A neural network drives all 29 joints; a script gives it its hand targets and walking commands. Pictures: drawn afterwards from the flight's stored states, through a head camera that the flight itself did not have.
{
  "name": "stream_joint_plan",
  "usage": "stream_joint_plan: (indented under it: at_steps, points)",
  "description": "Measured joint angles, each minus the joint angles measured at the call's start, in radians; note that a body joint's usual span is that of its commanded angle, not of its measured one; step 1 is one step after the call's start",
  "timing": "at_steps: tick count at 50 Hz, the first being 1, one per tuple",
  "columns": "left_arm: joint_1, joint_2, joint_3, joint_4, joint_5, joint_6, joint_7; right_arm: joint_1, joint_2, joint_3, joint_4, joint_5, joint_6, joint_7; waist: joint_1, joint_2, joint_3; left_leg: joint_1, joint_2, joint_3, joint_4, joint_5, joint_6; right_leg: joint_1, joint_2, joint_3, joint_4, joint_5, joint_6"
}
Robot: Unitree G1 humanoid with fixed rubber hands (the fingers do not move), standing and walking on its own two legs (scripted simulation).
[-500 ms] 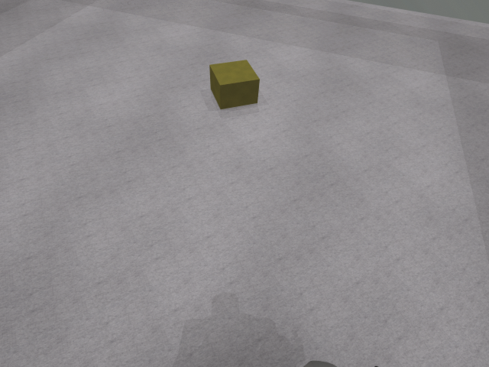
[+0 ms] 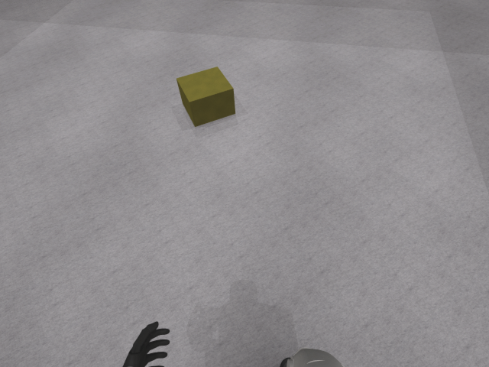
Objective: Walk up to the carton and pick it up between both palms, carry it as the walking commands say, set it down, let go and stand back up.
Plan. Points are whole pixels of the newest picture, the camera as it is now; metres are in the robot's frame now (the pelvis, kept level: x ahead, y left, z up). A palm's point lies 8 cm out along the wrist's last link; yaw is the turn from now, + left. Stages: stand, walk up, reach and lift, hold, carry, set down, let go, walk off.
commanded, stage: walk up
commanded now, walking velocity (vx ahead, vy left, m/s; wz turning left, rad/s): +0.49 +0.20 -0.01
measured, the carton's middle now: (206, 96) +1.64 +0.14 -0.67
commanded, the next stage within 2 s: none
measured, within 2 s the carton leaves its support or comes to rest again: neither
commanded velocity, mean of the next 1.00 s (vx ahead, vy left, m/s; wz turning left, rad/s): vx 0.50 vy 0.02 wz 0.02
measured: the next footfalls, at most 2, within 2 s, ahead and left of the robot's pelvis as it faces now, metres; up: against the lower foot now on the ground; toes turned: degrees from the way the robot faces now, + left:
left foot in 0.46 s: +0.39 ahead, +0.20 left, +0.00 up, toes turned +7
right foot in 1.08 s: +0.69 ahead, -0.08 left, +0.00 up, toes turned -10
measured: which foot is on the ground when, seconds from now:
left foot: up 0.00-0.44, down 0.46-1.00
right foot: down 0.00-0.46, up 0.48-1.00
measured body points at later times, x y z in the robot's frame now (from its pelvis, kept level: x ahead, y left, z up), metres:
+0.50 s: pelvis +0.24 +0.09 -0.01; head +0.28 +0.10 +0.44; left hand +0.11 +0.30 -0.15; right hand +0.40 -0.14 -0.13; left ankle +0.35 +0.19 -0.73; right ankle +0.08 -0.09 -0.69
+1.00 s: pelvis +0.48 +0.07 +0.02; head +0.49 +0.09 +0.47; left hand +0.63 +0.30 -0.12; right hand +0.33 -0.13 -0.12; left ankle +0.35 +0.19 -0.72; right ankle +0.63 -0.09 -0.68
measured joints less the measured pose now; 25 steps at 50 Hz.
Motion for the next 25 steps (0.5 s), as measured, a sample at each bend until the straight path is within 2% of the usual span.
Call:
stream_joint_plan:
  at_steps: [3, 7, 10, 15, 18, 20, 22, 23, 24, 25]
  points:
    - [0.087, -0.015, -0.009, 0.044, -0.013, 0.001, 0.015, -0.078, -0.036, -0.016, -0.038, -0.015, 0.006, 0.008, 0.046, 0.008, -0.013, -0.170, 0.004, 0.002, 0.119, 0.134, -0.004, 0.092, -0.003, 0.016, -0.074, -0.007, 0.017]
    - [0.224, -0.006, -0.003, 0.103, -0.019, 0.008, 0.030, -0.180, -0.073, -0.028, -0.098, -0.023, 0.029, 0.024, 0.092, 0.012, -0.031, -0.320, 0.029, -0.001, 0.070, 0.261, -0.017, 0.197, -0.012, 0.046, -0.153, -0.020, 0.024]
    - [0.325, -0.002, -0.001, 0.144, -0.015, 0.012, 0.027, -0.241, -0.089, -0.027, -0.130, -0.023, 0.048, 0.041, 0.112, 0.020, -0.049, -0.392, 0.041, 0.001, -0.010, 0.344, -0.029, 0.268, -0.022, 0.056, -0.206, -0.033, 0.040]
    - [0.441, -0.002, 0.008, 0.173, -0.008, 0.015, 0.033, -0.310, -0.089, -0.012, -0.158, -0.016, 0.064, 0.075, 0.136, 0.023, -0.057, -0.429, 0.044, 0.035, -0.214, 0.466, -0.039, 0.382, -0.043, 0.033, -0.284, -0.065, 0.079]
    - [0.469, -0.008, 0.012, 0.178, -0.003, 0.014, 0.036, -0.347, -0.081, -0.001, -0.169, -0.011, 0.065, 0.086, 0.159, 0.023, -0.049, -0.392, 0.037, 0.064, -0.383, 0.490, -0.034, 0.437, -0.048, 0.013, -0.319, -0.090, 0.106]
    - [0.479, -0.012, 0.014, 0.179, -0.001, 0.013, 0.034, -0.371, -0.073, 0.002, -0.179, -0.012, 0.061, 0.087, 0.178, 0.016, -0.042, -0.349, 0.028, 0.079, -0.465, 0.454, -0.028, 0.459, -0.056, 0.011, -0.320, -0.116, 0.128]
    - [0.492, -0.016, 0.016, 0.184, -0.001, 0.014, 0.031, -0.388, -0.063, 0.004, -0.192, -0.020, 0.043, 0.079, 0.187, -0.002, -0.045, -0.282, 0.012, 0.093, -0.528, 0.374, -0.014, 0.448, -0.075, 0.022, -0.254, -0.176, 0.143]
    - [0.496, -0.018, 0.015, 0.188, -0.003, 0.015, 0.028, -0.393, -0.059, 0.002, -0.199, -0.024, 0.024, 0.070, 0.181, -0.009, -0.048, -0.253, 0.004, 0.101, -0.549, 0.360, -0.003, 0.414, -0.088, 0.031, -0.161, -0.225, 0.131]
    - [0.475, -0.016, 0.013, 0.196, -0.004, 0.021, 0.024, -0.400, -0.050, -0.004, -0.200, -0.027, 0.005, 0.057, 0.169, -0.030, -0.036, -0.265, -0.014, 0.110, -0.507, 0.350, 0.014, 0.357, -0.112, 0.051, -0.012, -0.268, 0.108]
    - [0.445, -0.015, 0.011, 0.196, -0.004, 0.029, 0.019, -0.398, -0.046, -0.004, -0.203, -0.026, -0.010, 0.047, 0.163, -0.035, -0.023, -0.273, -0.021, 0.111, -0.463, 0.322, 0.029, 0.282, -0.108, 0.090, 0.165, -0.287, 0.087]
